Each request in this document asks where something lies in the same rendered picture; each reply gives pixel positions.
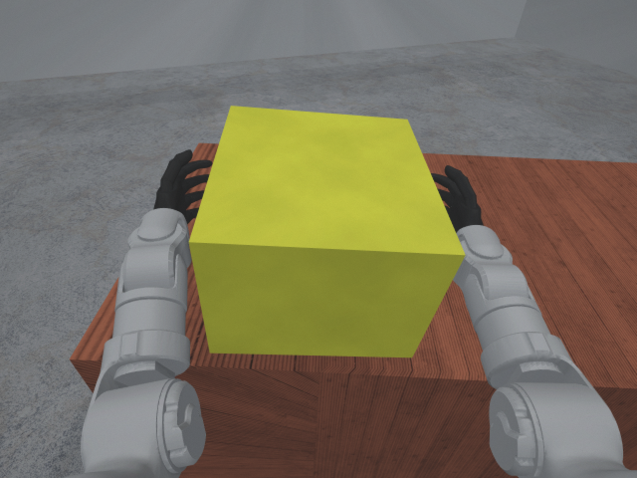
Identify left robot forearm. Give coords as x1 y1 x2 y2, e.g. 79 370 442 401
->
81 208 191 469

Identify pedestal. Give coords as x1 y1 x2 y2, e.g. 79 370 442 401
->
70 143 637 478

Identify right robot upper arm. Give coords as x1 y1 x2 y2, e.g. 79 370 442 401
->
489 382 637 478

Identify robot left hand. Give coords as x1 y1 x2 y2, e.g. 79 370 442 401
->
153 149 212 224

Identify right robot forearm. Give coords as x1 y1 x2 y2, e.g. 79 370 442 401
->
453 225 623 462

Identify robot right hand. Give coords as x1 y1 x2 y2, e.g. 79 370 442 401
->
431 165 484 233

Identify left robot upper arm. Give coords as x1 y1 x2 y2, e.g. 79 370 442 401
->
64 378 206 478

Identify carton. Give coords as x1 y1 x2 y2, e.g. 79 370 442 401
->
189 106 466 358

